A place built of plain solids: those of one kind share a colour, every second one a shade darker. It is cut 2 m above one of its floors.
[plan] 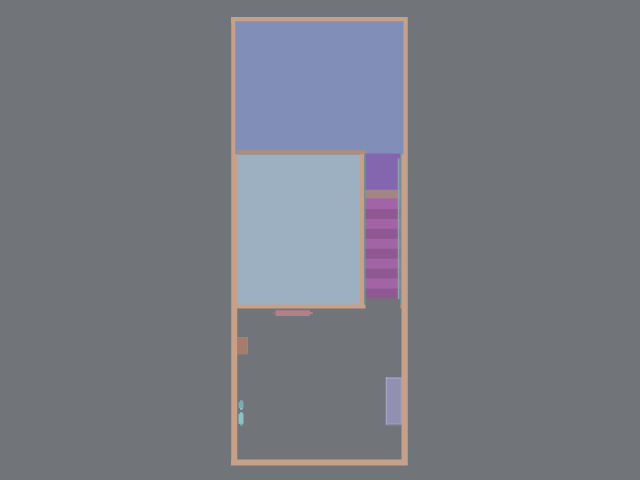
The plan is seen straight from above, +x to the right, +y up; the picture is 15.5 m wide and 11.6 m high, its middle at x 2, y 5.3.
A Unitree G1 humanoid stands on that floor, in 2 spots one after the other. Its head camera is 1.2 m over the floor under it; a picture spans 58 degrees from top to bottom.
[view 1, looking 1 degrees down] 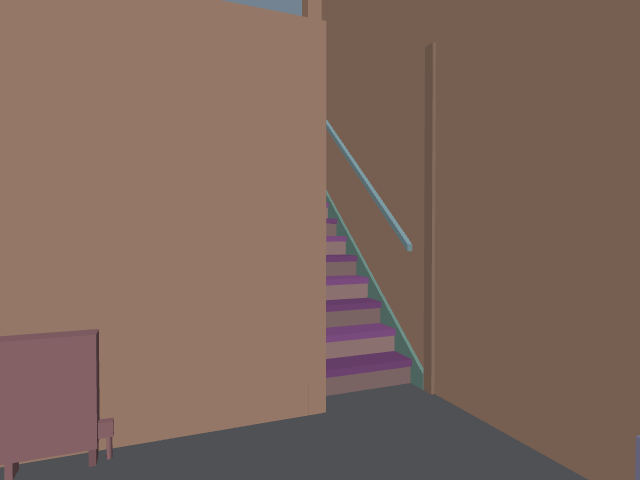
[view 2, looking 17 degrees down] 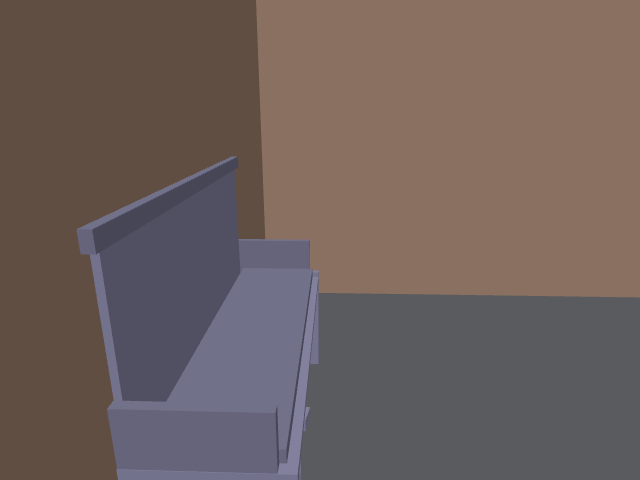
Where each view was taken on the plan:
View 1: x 1.99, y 1.00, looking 68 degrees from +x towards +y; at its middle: wall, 2.85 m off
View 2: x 3.52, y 2.70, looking -88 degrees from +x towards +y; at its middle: wall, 2.82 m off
